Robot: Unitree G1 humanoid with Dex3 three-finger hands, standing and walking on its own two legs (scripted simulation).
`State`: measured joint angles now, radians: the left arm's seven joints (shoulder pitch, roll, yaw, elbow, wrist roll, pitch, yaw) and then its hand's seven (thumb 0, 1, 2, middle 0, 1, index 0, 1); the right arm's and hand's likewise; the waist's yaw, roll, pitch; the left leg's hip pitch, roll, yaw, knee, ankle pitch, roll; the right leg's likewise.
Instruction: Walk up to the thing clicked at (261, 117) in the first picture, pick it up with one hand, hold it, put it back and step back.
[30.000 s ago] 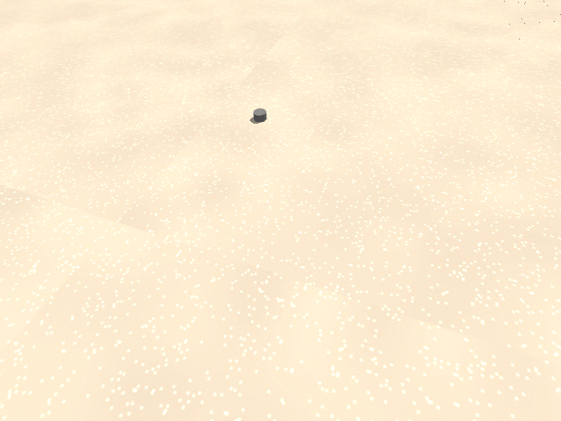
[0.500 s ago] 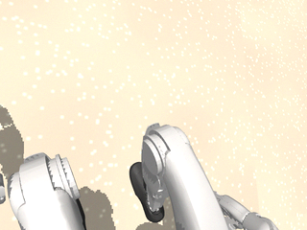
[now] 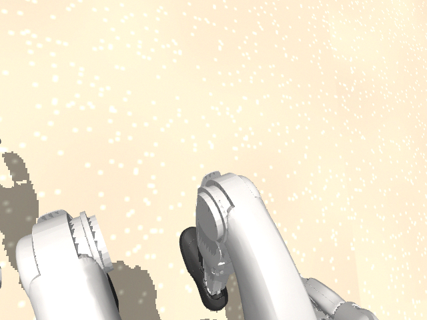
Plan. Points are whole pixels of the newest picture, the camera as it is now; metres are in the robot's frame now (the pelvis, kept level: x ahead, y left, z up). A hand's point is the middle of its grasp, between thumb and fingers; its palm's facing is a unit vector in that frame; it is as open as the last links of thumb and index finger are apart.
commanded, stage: withdraw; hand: left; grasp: from above
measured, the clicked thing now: out of the picture +0.39 +0.35 -0.27
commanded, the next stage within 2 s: home in 0.84 s
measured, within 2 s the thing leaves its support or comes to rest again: neither
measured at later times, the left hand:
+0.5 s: hand out of the picture +0.37 +0.35 -0.07, palm faces -0.48 -0.11 -0.87, open 14.0 cm
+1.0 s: hand out of the picture +0.41 +0.35 -0.13, palm faces -0.37 -0.09 -0.92, open 13.9 cm
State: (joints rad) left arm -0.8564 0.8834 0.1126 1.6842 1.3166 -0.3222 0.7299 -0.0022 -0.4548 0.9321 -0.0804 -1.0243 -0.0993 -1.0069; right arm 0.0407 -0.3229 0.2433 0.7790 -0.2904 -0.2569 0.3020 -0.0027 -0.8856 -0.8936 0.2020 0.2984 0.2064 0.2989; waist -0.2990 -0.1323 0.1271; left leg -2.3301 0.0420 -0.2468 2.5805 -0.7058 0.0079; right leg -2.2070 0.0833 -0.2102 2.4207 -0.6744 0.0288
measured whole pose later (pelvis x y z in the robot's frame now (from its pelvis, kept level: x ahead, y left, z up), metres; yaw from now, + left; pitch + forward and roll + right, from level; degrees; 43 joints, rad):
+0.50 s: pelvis +0.00 -0.01 +0.06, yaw +7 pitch +31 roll -6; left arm -0.73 0.65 -0.07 1.13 1.01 -0.07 0.22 0.00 -0.50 0.98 -0.09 -0.99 -0.09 -0.99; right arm 0.08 -0.30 0.03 0.73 -0.10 -0.13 0.25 0.00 -0.90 -0.90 0.20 0.30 0.20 0.30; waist -0.12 0.04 -0.08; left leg -2.20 0.04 -0.10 2.32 -0.68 0.01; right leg -2.13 0.05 -0.09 2.26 -0.69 0.01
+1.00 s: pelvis -0.01 +0.00 +0.03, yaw +6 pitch +31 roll -9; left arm -0.93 0.76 0.06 1.44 1.28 -0.24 0.46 0.00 -0.48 0.97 -0.10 -1.00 -0.11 -0.99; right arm 0.15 -0.27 0.08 0.79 -0.17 -0.09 0.14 0.00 -0.90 -0.90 0.20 0.30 0.20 0.30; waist -0.23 -0.04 -0.03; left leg -2.36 0.01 -0.12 2.42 -0.62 0.02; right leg -2.25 0.03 -0.11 2.35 -0.66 0.02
